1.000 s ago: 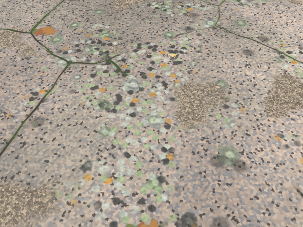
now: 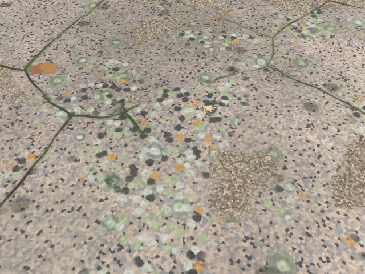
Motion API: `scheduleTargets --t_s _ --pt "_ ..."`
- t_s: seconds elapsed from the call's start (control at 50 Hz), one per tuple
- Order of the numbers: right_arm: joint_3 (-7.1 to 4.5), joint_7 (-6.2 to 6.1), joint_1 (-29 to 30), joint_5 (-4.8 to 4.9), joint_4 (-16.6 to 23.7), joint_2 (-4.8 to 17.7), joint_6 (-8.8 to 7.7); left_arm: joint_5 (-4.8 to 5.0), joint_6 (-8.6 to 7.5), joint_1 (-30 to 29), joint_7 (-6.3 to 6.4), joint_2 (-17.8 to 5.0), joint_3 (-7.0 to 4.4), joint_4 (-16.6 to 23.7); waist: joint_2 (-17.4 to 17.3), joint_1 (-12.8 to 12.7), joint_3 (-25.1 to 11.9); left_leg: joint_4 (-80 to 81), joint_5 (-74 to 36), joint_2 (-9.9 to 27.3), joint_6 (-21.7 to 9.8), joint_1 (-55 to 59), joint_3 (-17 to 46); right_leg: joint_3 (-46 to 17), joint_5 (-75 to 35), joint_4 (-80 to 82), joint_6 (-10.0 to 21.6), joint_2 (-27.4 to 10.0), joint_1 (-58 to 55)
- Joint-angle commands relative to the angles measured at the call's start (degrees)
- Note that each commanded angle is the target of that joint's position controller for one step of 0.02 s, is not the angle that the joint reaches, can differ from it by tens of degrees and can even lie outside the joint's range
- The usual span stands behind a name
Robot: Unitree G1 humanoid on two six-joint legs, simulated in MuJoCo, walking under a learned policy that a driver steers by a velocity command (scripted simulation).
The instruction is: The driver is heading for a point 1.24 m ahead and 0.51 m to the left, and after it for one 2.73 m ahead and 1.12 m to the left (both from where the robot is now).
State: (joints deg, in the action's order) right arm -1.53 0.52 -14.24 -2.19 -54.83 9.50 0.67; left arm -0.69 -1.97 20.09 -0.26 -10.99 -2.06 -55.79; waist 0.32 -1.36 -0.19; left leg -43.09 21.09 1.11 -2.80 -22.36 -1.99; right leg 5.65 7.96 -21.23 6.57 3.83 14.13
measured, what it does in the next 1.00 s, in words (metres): walks ahead, turning left: left foot, then right foot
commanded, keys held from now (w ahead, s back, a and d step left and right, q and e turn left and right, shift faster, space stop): w+shift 0.46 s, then w+q+shift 0.54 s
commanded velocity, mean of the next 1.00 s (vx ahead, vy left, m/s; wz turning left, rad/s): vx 0.86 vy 0.00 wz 0.33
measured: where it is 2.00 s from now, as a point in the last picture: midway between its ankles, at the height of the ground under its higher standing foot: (112, 125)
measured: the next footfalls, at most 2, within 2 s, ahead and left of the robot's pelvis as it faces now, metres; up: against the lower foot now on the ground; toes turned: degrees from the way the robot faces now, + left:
left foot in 0.12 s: +0.04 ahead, +0.11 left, +0.00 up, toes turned +3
right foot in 0.58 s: +0.44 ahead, -0.15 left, +0.00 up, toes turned -2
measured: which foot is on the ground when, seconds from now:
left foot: up 0.00-0.10, down 0.12-0.60, up 0.62-1.00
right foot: down 0.00-0.12, up 0.14-0.56, down 0.58-1.00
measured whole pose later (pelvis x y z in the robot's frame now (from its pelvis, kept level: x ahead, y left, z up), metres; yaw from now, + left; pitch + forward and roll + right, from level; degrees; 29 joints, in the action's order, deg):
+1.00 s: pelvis +0.60 -0.03 -0.03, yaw +20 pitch +0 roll -2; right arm -2.1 4.6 1.3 -0.6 -43.6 13.7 -1.4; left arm -1.5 -5.9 28.3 1.6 -10.7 -2.1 -59.2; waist -0.4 -1.8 3.0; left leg -45.1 -2.2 1.8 -11.2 -41.6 -11.3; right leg 22.0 25.3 -12.1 -2.3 1.3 -16.0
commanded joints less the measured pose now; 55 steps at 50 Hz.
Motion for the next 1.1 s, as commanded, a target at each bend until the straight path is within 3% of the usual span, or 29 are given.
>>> scheduleTargets --t_s 0.02,0.08,0.1,0.12,0.14,0.16,0.22,0.28,0.38,0.48,0.52,0.54,0.56,0.58,0.6,0.62,0.64,0.66,0.7,0.74,0.78,0.84,0.92,0.98,1.02,1.04,1.06,1.08,1.1 --pt "-1.31 0.72 -0.8 0.40 2.6 4.9 -1.50 0.60 0.18 0.2 0.29 -9.5 -2.64 2.5 3.5 1.7 3.2 3.4 2.6 -0.3 -1.4 3.1 -1.1 -23.7 33.6 18.6 6.9 -20.3 5.4" --pt "-1.27 0.24 -9.6 1.03 -1.2 2.8 -2.95 1.38 0.15 -5.2 0.57 -9.9 -3.35 3.4 1.4 6.5 4.7 19.1 -1.7 -2.7 -3.9 18.2 -4.9 -17.0 31.7 14.2 3.8 -15.8 12.6" --pt "-1.69 -0.38 -16.1 0.87 -3.8 3.9 -3.52 1.07 0.13 -8.9 0.63 -8.6 -3.30 4.8 -1.0 9.2 6.0 25.9 -0.6 -2.6 -5.1 27.9 -3.7 -12.4 29.5 7.2 1.2 -11.7 20.4" --pt "-2.27 -1.30 -20.5 0.48 -5.4 6.7 -4.38 1.03 -0.27 -12.4 0.43 -4.0 -2.22 6.8 -12.7 10.2 5.4 33.9 10.3 9.1 -6.8 36.1 12.3 -4.6 23.6 -11.8 -0.9 -5.9 31.1" --pt "-2.68 -1.69 -16.2 0.90 -3.2 9.4 -4.89 0.46 -0.89 -12.0 -0.08 -1.3 -1.46 8.0 -14.0 7.0 6.8 38.5 20.8 21.1 -9.5 36.6 30.9 -1.5 16.4 -24.6 -2.1 -2.0 41.0" --pt "-3.09 -2.09 -13.1 1.19 -2.8 9.5 -4.77 -1.28 -1.24 -14.4 -0.92 -4.1 -1.99 8.9 -7.4 5.5 8.5 39.3 24.6 22.4 -11.2 28.5 31.9 -7.2 10.0 -28.8 -1.9 -5.9 41.5" --pt "-3.13 -1.22 -8.1 1.73 -0.9 8.9 -6.46 -1.13 -1.52 -13.5 -2.68 -6.8 -2.98 7.9 -4.0 1.9 4.9 40.2 10.9 15.4 -7.9 26.4 20.7 -7.7 1.6 -32.8 -4.7 -6.8 37.1" --pt "-2.80 -0.81 -12.5 1.59 -2.6 7.4 -7.50 -1.64 -0.53 -16.4 -3.07 -5.1 -2.71 8.6 -4.1 2.9 5.6 41.0 4.4 12.4 -7.7 24.5 14.8 -5.6 -2.9 -34.4 -6.0 -7.4 37.1" --pt "-2.79 -0.38 -16.0 1.31 -3.1 7.9 -8.15 -1.20 -0.06 -26.1 -3.40 -4.7 -2.09 12.1 -5.2 5.1 9.2 43.6 -3.7 11.0 -7.9 22.6 9.5 -2.5 -8.3 -26.0 -6.2 -8.5 34.9" --pt "-2.78 -0.90 -18.6 1.05 -4.5 9.3 -8.16 -0.99 -0.37 -32.7 -3.62 -5.3 -1.48 15.7 -5.9 6.6 11.4 43.9 -20.7 13.6 -7.8 29.0 5.6 0.3 -5.5 -16.4 -2.5 -8.2 29.1" --pt "-2.91 -1.11 -16.6 0.90 -4.6 11.1 -7.62 -0.96 -0.71 -29.2 -2.98 -6.0 -1.60 15.9 -7.6 3.4 9.0 35.9 -43.7 13.6 -7.1 29.4 3.6 1.5 1.6 -12.8 -0.5 -5.0 19.7" --pt "-3.21 -1.16 -15.9 0.71 -4.7 12.8 -7.39 -0.81 -1.06 -22.6 -2.24 -7.4 -2.25 14.5 -9.0 0.1 4.7 27.2 -59.0 13.8 -6.9 28.3 3.3 2.1 4.9 -13.0 0.3 -2.2 10.0" --pt "-3.53 -1.19 -13.9 0.64 -4.4 14.1 -7.06 -0.64 -1.67 -9.1 -1.31 -9.7 -3.33 10.6 -8.3 -6.2 -2.2 12.9 -62.6 12.2 -6.2 22.7 2.0 2.2 5.5 -11.4 1.0 -0.3 -6.3" --pt "-3.41 -1.15 -11.9 0.73 -3.2 13.6 -7.11 -1.79 -2.50 4.4 -0.22 -13.9 -4.84 6.8 -5.3 -11.9 -10.1 -5.9 -47.1 8.6 -5.4 7.5 1.6 -5.6 10.0 -12.1 1.7 -7.5 -26.6" --pt "-1.04 0.21 -16.8 2.74 -0.1 2.4 -7.33 -3.80 -3.05 9.6 0.14 -21.3 -6.20 6.3 14.0 -8.1 -21.9 -28.7 0.2 -0.7 -4.1 -13.0 2.1 -34.2 42.4 -3.3 3.7 -27.3 -43.4" --pt "-2.37 0.03 -14.6 4.16 0.3 6.9 -8.09 -3.17 -3.08 7.7 -0.74 -18.8 -5.77 6.6 12.8 -7.7 -23.9 -37.0 3.8 -2.4 -6.5 -15.3 9.5 -51.4 53.0 10.1 2.7 -30.1 -36.4" --pt "-3.14 -0.19 -8.2 3.91 2.3 8.5 -7.72 -3.05 -3.12 0.8 -0.81 -15.5 -4.92 6.2 9.1 -4.3 -12.0 -39.6 -2.7 1.4 -7.0 -19.1 8.0 -41.7 45.5 9.8 0.1 -27.9 -27.2" --pt "-2.86 0.10 -6.2 3.23 2.5 7.9 -7.52 -2.57 -3.63 -2.9 -0.87 -11.0 -3.97 6.4 3.1 -2.8 -6.0 -37.0 -8.1 4.4 -6.8 -18.4 6.9 -31.8 33.5 9.1 -0.4 -26.3 -18.7" --pt "-2.69 1.14 -6.5 1.12 2.6 4.9 -6.03 -1.94 -3.89 -4.6 -0.47 -6.4 -2.59 4.7 4.9 1.1 -1.4 -34.0 -10.6 6.9 -5.9 -14.7 6.3 -18.2 21.5 10.4 -2.7 -22.2 -8.6" --pt "-2.44 2.17 -3.7 1.01 4.6 2.8 -4.16 -1.02 -4.35 -3.1 -0.44 -3.8 -1.80 2.8 5.3 2.4 1.7 -33.8 -12.0 8.1 -5.2 -16.4 5.5 -10.6 15.4 11.8 -3.8 -20.8 -5.7" --pt "-2.04 2.85 0.7 0.87 6.9 2.2 -2.86 -0.35 -5.09 -2.0 -0.48 -3.8 -1.67 1.8 4.1 3.0 4.7 -32.8 -16.0 8.4 -4.6 -20.6 4.1 -3.6 8.1 13.5 -4.8 -19.8 -4.6" --pt "-1.40 3.59 7.5 1.37 10.0 3.0 -2.19 -0.80 -6.00 -0.6 -0.44 -3.8 -1.36 1.1 3.3 3.3 8.5 -23.9 -24.6 6.7 -4.9 -21.3 0.1 5.8 -2.1 15.7 -5.7 -16.5 -2.6" --pt "-0.86 4.40 15.3 1.16 13.4 5.2 -2.21 -0.66 -5.90 3.7 1.28 -6.9 -1.36 0.2 0.6 3.0 11.8 -7.0 -26.3 4.0 -7.0 -18.9 -6.6 12.8 -24.4 17.0 -6.6 -16.1 -10.0" --pt "-1.22 4.11 13.1 1.76 13.0 7.7 -2.27 -0.64 -4.70 4.9 2.96 -11.8 -2.07 1.1 3.3 5.6 6.7 -0.9 -23.8 -2.8 -9.5 -8.5 -12.4 15.1 -62.2 6.6 -7.4 -17.3 -18.7" --pt "-2.63 3.13 -0.8 2.10 9.8 11.4 -1.82 -1.14 -2.80 1.7 3.73 -15.6 -3.31 2.9 6.7 13.0 -0.5 -1.3 -15.9 -6.0 -11.3 5.2 -11.8 13.8 -75.9 -11.5 -6.4 -19.6 -19.5" --pt "-4.21 2.23 -11.9 2.00 6.7 14.3 -1.63 -1.47 -1.88 -1.3 3.38 -16.5 -3.78 4.4 6.4 17.7 -5.3 0.7 -10.2 -6.6 -13.1 16.5 -9.1 11.7 -72.2 -26.7 -4.8 -20.4 -15.4" --pt "-6.01 1.00 -18.6 2.27 4.1 16.2 -1.72 -1.40 -1.25 -3.6 2.33 -15.9 -4.05 5.2 2.0 20.1 -7.3 6.6 -6.5 -6.0 -15.4 27.9 -3.9 11.1 -47.5 -48.3 -4.0 -16.1 -6.1" --pt "-6.68 0.24 -11.3 2.97 4.0 18.0 -1.39 -1.78 -1.96 -7.1 0.92 -7.1 -2.05 7.9 -12.4 13.2 0.9 7.8 -8.4 0.6 -17.1 28.7 10.5 8.0 13.1 -69.0 -4.8 -4.6 14.7" --pt "-6.90 0.88 -7.8 0.88 6.4 22.7 -1.11 -0.55 -3.67 -5.4 0.71 -5.0 -1.21 15.7 -13.3 5.9 -6.8 16.1 -9.9 8.9 -27.8 41.3 38.7 -3.9 19.8 -77.9 -7.3 -0.9 33.9"
Velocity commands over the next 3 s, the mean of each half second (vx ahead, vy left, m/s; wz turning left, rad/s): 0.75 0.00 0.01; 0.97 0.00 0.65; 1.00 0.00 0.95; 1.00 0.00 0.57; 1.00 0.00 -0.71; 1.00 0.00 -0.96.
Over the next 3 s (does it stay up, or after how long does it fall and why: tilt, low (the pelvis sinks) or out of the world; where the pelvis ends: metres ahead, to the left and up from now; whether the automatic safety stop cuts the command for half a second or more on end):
stays up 1.84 1.20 -0.01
